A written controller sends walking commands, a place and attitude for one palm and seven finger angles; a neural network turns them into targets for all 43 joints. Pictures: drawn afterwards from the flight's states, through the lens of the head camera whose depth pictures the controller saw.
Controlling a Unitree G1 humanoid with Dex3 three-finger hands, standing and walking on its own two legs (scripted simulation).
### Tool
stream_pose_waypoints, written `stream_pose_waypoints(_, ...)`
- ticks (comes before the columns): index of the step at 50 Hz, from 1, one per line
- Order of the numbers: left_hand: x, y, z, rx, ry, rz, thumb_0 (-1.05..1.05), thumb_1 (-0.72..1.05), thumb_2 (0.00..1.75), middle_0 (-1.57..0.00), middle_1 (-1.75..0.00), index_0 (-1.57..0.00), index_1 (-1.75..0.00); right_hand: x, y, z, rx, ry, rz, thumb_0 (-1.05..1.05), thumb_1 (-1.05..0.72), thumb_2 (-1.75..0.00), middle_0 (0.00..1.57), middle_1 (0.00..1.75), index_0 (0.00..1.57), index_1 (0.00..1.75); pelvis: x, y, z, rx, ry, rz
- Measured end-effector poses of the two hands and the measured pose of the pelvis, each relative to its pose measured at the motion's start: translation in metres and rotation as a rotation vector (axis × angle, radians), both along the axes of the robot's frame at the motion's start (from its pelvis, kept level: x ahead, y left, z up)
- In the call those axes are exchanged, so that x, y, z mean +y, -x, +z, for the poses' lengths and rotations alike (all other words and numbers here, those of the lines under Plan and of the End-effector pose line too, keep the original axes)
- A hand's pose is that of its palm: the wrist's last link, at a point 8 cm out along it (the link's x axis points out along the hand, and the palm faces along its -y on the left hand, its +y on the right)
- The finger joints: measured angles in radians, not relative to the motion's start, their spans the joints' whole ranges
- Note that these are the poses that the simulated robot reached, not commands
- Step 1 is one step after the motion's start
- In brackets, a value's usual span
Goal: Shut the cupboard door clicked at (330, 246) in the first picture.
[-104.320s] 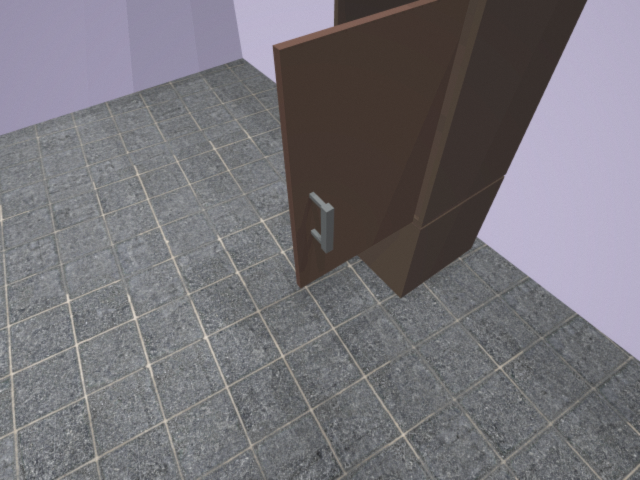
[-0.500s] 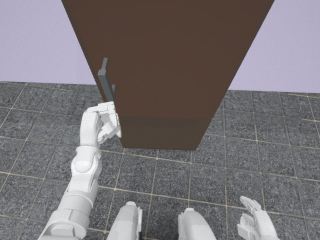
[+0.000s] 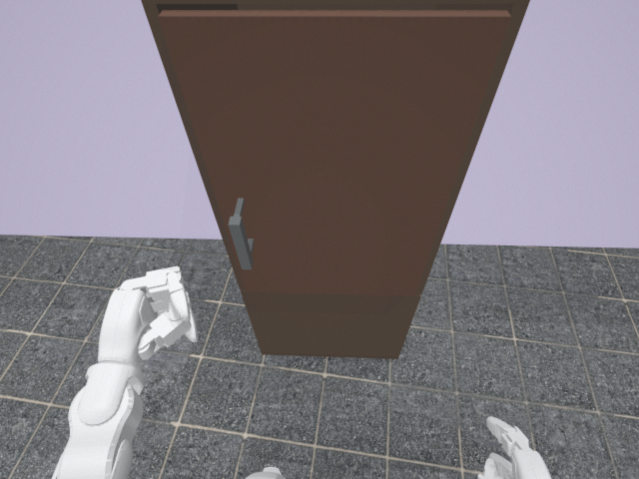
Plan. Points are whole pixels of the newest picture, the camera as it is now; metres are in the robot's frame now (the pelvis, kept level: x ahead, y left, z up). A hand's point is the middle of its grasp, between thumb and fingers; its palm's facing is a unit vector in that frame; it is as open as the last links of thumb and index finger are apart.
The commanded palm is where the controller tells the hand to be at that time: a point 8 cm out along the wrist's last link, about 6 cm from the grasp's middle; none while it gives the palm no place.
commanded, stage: draw the hand back to the body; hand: left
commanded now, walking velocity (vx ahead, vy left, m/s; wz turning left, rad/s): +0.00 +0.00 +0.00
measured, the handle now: (243, 235) +0.51 +0.16 -0.05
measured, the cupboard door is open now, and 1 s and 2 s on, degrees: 0 0 0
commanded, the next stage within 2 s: step back with the hand held close in 1.02 s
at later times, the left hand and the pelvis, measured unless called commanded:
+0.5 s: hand (37, 314) +0.24 +0.26 +0.17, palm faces +0.38 -0.84 -0.38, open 5.0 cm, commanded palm +0.19 +0.30 +0.20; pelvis +0.03 +0.01 +0.05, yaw +0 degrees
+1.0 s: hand out of the picture +0.21 +0.27 +0.21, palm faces +0.45 -0.80 -0.40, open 7.4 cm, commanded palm +0.16 +0.30 +0.23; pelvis +0.02 +0.00 +0.05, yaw +0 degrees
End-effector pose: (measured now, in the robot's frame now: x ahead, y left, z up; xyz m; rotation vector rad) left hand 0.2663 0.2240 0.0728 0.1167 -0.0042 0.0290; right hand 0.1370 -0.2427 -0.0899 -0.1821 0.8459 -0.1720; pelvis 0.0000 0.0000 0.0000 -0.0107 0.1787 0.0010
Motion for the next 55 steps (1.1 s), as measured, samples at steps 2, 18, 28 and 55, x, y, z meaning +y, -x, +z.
stream_pose_waypoints(2,0.006,0.006,0.008,0.046,-0.072,0.040,0.01,0.90,0.90,-1.22,-1.41,-1.22,-1.40,0.001,-0.005,0.009,-0.015,0.004,-0.012,0.01,-0.91,-0.90,0.20,0.30,0.20,0.30,0.001,-0.002,0.008,-0.025,-0.003,-0.001)
stream_pose_waypoints(18,0.053,0.050,0.087,0.037,-0.226,0.291,0.01,0.90,0.90,-0.82,-0.98,-0.83,-0.97,0.043,-0.068,0.061,-0.184,-0.036,0.096,0.01,-0.91,-0.90,0.20,0.30,0.20,0.30,0.012,-0.024,0.045,-0.175,-0.008,0.001)
stream_pose_waypoints(28,0.078,0.077,0.136,-0.065,-0.324,0.396,0.01,0.89,0.90,-0.55,-0.68,-0.56,-0.67,0.054,-0.082,0.065,-0.204,-0.060,0.154,0.01,-0.91,-0.90,0.20,0.30,0.20,0.30,0.012,-0.032,0.051,-0.201,-0.010,0.004)
stream_pose_waypoints(55,0.077,0.098,0.160,-0.159,-0.360,0.421,0.01,0.89,0.90,-0.21,-0.31,-0.22,-0.30,0.025,-0.054,0.062,-0.185,-0.028,0.092,0.01,-0.91,-0.90,0.20,0.30,0.20,0.30,0.003,-0.020,0.053,-0.238,-0.008,-0.006)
